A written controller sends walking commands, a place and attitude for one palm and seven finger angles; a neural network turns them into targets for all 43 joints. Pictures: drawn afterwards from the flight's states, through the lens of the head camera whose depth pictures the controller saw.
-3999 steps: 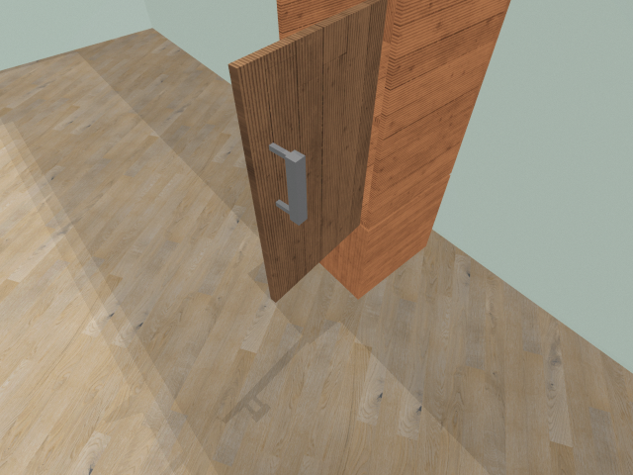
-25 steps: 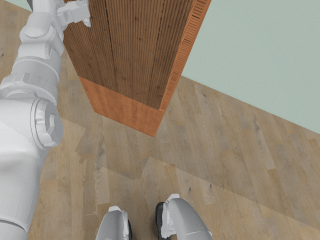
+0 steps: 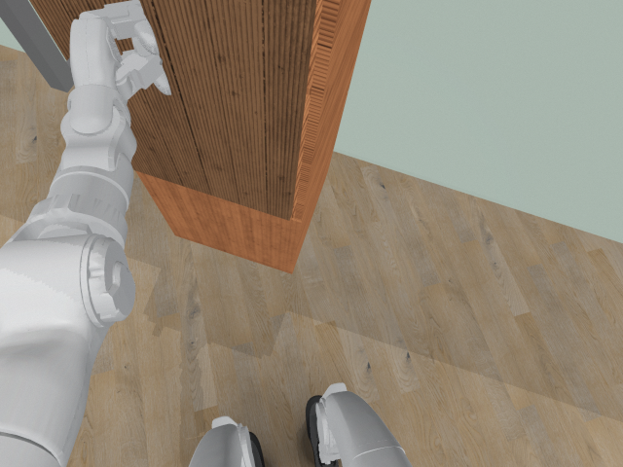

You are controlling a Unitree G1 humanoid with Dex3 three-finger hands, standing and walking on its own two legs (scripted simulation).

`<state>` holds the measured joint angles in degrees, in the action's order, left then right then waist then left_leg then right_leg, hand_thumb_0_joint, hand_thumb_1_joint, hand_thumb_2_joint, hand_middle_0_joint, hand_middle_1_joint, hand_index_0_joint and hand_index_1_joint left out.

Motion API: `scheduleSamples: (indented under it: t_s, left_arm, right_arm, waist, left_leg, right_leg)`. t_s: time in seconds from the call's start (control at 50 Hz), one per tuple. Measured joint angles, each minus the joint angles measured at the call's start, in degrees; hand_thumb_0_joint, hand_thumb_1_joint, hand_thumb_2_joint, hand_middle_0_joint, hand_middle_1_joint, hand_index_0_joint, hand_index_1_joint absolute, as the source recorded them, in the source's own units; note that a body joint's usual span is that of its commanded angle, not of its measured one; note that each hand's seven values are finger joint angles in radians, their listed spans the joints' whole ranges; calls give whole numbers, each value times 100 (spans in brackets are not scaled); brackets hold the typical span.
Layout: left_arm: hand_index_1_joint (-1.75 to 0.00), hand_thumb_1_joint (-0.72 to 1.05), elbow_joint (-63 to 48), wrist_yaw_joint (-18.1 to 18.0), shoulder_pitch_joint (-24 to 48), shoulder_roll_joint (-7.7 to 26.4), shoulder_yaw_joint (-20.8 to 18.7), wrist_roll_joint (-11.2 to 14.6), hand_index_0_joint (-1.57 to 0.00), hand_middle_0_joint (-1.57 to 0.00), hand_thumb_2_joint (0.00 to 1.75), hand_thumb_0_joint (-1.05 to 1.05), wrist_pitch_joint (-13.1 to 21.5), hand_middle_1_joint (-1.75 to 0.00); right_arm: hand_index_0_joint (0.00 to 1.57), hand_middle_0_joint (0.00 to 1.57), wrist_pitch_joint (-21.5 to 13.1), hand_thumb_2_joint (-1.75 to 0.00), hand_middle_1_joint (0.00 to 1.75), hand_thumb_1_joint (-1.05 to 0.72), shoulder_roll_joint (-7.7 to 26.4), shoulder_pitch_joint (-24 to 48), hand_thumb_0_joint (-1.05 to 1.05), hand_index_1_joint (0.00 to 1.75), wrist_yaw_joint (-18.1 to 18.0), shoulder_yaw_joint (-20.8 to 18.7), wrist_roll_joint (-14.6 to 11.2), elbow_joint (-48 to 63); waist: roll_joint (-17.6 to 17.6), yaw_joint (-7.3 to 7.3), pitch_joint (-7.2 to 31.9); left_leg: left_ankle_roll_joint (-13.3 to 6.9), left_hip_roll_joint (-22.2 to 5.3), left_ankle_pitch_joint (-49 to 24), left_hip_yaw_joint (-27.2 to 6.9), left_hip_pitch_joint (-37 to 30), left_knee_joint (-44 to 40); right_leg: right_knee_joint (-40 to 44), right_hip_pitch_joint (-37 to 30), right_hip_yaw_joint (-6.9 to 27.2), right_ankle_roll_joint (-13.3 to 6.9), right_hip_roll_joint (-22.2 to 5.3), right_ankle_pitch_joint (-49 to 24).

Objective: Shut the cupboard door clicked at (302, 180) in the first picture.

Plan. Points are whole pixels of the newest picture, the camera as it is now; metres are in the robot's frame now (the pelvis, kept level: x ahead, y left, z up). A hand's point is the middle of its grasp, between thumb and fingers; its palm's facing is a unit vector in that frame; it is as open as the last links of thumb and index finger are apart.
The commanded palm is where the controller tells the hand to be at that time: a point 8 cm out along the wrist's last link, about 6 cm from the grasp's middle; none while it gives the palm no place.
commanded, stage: pull the fist back off the door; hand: left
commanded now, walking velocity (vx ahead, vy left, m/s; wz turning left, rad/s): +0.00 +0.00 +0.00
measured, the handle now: (42, 22) +0.65 +0.21 +0.10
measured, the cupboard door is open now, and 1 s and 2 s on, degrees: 0 0 0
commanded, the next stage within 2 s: draw the hand back to the body in 0.24 s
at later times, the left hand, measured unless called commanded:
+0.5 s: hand (143, 93) +0.52 +0.09 +0.12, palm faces -0.03 -1.00 -0.03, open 3.1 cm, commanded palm +0.46 +0.15 +0.12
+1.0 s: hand (22, 229) +0.35 +0.16 +0.17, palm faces +0.09 -0.98 -0.17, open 3.1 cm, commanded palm +0.31 +0.22 +0.18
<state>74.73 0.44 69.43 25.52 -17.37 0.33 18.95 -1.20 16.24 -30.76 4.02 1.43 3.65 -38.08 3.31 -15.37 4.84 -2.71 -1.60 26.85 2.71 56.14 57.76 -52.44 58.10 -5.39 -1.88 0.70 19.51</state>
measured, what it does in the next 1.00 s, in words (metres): rises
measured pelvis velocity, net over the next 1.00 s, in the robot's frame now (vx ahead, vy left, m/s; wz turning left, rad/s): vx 0.02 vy -0.01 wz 0.02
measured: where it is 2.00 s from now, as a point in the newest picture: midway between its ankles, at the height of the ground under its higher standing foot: outside the picture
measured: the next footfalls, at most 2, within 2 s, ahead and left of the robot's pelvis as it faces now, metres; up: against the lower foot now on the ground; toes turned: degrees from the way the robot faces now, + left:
none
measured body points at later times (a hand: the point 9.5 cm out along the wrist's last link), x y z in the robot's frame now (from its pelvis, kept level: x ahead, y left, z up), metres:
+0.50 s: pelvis +0.03 -0.01 +0.02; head +0.13 -0.01 +0.46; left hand +0.51 +0.15 +0.12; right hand +0.07 -0.27 -0.10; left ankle -0.01 +0.09 -0.67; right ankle +0.04 -0.11 -0.67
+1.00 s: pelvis +0.02 -0.01 +0.06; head +0.02 -0.03 +0.51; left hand +0.34 +0.22 +0.18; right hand +0.19 -0.25 -0.03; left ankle -0.01 +0.09 -0.67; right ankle +0.04 -0.11 -0.67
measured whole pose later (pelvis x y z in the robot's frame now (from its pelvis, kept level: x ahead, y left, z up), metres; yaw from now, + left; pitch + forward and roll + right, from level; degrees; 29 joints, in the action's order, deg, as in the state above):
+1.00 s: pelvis +0.02 -0.01 +0.06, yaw +1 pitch +2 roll +0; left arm 16.9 1.7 10.1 15.0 -5.3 7.1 7.7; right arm -0.2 14.3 -11.7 -4.1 1.1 -3.2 -33.4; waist 2.7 0.0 2.3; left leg -1.7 0.5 19.0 3.3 14.8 31.8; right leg -31.8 19.0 -4.0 -2.1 0.3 14.9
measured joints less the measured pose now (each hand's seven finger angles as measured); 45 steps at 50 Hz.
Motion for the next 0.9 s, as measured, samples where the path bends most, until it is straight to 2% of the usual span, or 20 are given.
scheduleSamples:
  t_s: [0.18, 0.26, 0.38, 0.46, 0.64, 0.76, 0.88, 0.9]
  left_arm:
    - [-150, 91, -826, -111, -1296, -759, 49, 142, -130, -129, 91, 1, 284, -150]
    - [-150, 90, -921, -122, -1593, -922, 270, 188, -130, -130, 90, 2, 391, -150]
    - [-150, 90, -777, -73, -1502, -1027, 484, 278, -130, -130, 90, 2, 490, -150]
    - [-150, 90, -1240, 101, -1865, -1122, 413, 358, -130, -130, 90, 2, 507, -150]
    - [-150, 90, -2963, 472, -3655, -1189, 513, 776, -130, -129, 90, 2, -48, -150]
    - [-150, 90, -3856, 799, -4409, -1086, 758, 1048, -130, -130, 90, 2, -278, -150]
    - [-147, 90, -4594, 1090, -5016, -1073, 872, 1283, -128, -127, 90, 2, -721, -147]
    - [-146, 90, -4779, 977, -5152, -1053, 923, 1171, -127, -126, 90, 2, -793, -146]
  right_arm:
    - [20, 20, 192, -90, 30, -90, -51, 252, 1, 30, -9, -148, -90, 185]
    - [20, 20, 218, -90, 30, -90, -105, 504, 1, 30, -34, -171, -143, 247]
    - [20, 20, 200, -90, 30, -90, -143, 912, 0, 30, -88, -176, -179, 221]
    - [20, 20, 262, -90, 30, -90, -140, 984, 0, 29, -97, -208, -229, 302]
    - [20, 20, 399, -90, 30, -90, -194, 897, 1, 29, -261, -153, -505, 494]
    - [20, 20, 249, -90, 30, -90, -155, 1115, 1, 30, -464, -117, -623, 402]
    - [20, 19, 68, -90, 30, -90, -76, 1467, 1, 29, -621, -66, -708, 443]
    - [20, 19, 58, -90, 30, -90, -88, 1543, 1, 29, -650, -62, -709, 455]
  waist:
    - [-28, 363, 131]
    - [-44, 505, 147]
    - [-92, 623, 162]
    - [-87, 751, 235]
    - [-74, 1092, 136]
    - [-82, 1262, 24]
    - [-58, 1413, -28]
    - [-65, 1439, -60]
  left_leg:
    - [21, 5, 20, 129, -857, -508]
    - [37, 35, 27, 98, -1128, -626]
    - [65, 86, 41, 10, -1209, -610]
    - [79, 77, 31, 74, -1343, -707]
    - [112, 57, -191, 145, -2394, -1409]
    - [134, 85, -336, 39, -2929, -1682]
    - [114, 154, -492, 25, -3380, -1956]
    - [112, 167, -525, 39, -3489, -2030]
  right_leg:
    - [348, -739, 146, 16, 39, 64]
    - [414, -1004, 124, 11, 17, 117]
    - [353, -1104, 42, -10, -39, 198]
    - [390, -1182, 109, -20, -19, 194]
    - [988, -2160, 201, -48, 53, 7]
    - [1298, -2758, 102, -63, 34, -111]
    - [1513, -3199, 94, -44, -22, -219]
    - [1561, -3293, 110, -39, -30, -240]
